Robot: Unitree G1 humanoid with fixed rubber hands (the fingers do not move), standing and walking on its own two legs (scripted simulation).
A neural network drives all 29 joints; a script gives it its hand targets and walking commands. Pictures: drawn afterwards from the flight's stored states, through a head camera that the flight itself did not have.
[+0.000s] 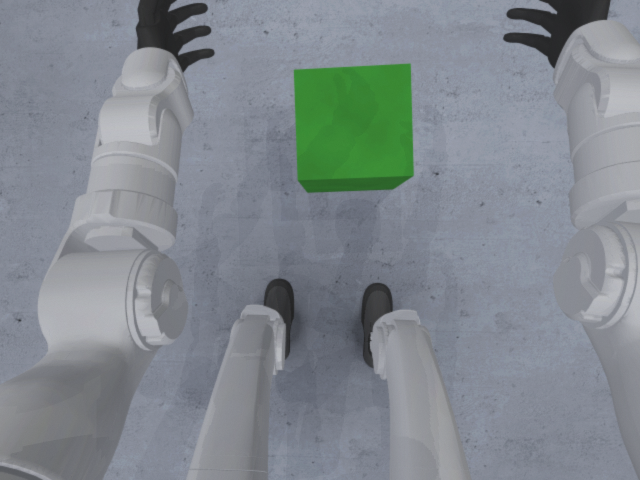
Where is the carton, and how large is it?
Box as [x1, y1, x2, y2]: [294, 64, 413, 192]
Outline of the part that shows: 410,64 294,70 297,175 299,182 307,192 391,189 413,175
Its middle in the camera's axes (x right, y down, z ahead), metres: +0.07 -0.21 +0.82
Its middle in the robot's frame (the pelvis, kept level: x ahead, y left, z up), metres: +0.56 -0.02 -0.53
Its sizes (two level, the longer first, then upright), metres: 0.210 0.200 0.250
